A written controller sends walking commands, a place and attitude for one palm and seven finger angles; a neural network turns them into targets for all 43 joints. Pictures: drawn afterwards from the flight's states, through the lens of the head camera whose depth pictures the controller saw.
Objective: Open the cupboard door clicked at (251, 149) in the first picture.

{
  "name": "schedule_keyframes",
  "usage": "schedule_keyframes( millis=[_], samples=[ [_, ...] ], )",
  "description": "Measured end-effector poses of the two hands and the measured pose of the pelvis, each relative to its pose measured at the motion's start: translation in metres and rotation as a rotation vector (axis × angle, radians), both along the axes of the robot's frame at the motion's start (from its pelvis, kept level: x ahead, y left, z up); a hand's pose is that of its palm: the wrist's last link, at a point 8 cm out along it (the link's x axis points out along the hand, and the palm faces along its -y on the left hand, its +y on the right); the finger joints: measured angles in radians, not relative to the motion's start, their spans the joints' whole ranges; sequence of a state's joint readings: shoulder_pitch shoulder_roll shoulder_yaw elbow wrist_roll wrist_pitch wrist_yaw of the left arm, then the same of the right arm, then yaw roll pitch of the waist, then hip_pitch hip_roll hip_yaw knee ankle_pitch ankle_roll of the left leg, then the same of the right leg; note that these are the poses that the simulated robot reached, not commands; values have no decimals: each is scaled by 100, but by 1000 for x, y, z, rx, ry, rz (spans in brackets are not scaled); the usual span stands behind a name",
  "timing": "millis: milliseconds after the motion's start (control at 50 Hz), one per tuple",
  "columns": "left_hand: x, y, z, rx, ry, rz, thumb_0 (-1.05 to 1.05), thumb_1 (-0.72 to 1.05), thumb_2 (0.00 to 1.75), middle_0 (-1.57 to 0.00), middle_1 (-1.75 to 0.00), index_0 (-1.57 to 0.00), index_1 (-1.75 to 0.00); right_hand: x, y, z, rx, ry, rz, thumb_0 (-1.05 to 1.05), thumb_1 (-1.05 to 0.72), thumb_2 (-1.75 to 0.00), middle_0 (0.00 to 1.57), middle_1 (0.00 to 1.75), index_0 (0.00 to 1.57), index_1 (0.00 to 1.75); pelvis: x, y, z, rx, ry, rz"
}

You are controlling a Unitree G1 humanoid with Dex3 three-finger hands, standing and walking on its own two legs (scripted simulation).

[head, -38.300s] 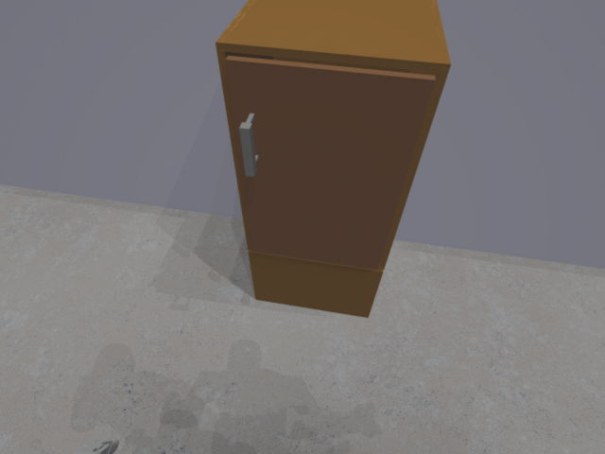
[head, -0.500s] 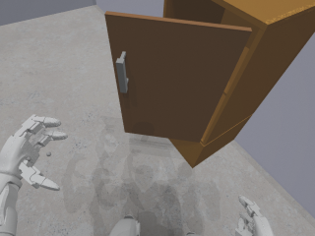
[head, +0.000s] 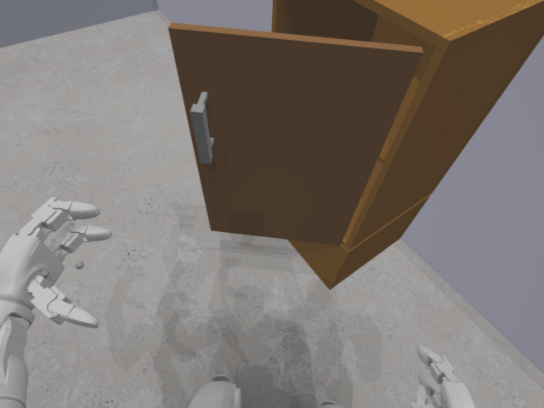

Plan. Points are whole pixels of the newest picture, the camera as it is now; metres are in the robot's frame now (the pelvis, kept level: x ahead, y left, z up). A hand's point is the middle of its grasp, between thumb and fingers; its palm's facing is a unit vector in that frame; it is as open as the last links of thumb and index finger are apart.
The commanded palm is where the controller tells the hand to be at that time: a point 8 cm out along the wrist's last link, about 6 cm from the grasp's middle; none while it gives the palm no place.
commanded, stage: raise the hand with hooked fingers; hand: left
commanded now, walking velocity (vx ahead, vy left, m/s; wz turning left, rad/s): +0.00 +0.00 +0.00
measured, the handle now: (205, 128) +0.58 +0.16 +0.05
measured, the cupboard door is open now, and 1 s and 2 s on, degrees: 48 48 48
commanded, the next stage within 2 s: move the hooked fingers beside the handle in 0.04 s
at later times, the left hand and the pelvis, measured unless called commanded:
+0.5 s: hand (112, 228) +0.34 +0.25 +0.06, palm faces -0.09 -1.00 -0.02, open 14.0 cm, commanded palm +0.32 +0.30 +0.06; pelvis +0.00 -0.01 +0.00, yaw +0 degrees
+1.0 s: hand (133, 189) +0.42 +0.24 +0.06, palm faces -0.07 -1.00 -0.01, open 14.0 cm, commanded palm +0.40 +0.29 +0.06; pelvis +0.00 -0.01 -0.01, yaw -1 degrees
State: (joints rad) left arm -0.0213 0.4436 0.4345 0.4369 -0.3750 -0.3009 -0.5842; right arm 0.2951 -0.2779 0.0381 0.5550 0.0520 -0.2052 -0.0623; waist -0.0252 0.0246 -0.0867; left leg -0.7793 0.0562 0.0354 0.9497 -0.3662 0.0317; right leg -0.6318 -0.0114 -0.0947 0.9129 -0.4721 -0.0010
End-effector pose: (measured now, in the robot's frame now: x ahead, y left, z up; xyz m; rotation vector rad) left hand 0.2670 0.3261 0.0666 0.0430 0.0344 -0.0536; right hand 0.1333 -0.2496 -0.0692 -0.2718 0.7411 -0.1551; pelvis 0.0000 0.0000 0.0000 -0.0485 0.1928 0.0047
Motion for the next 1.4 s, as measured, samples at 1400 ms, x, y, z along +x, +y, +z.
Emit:
schedule_keyframes(
  millis=[1400],
  samples=[
    [199,-45,-8,-36,-4,-17,-1,-50,30,-30,-120,-30,-120,-118,-25,-50,-41,481,-206,0,-91,-90,21,30,20,30,-3,-3,-28,-13,159,-32]
  ],
)
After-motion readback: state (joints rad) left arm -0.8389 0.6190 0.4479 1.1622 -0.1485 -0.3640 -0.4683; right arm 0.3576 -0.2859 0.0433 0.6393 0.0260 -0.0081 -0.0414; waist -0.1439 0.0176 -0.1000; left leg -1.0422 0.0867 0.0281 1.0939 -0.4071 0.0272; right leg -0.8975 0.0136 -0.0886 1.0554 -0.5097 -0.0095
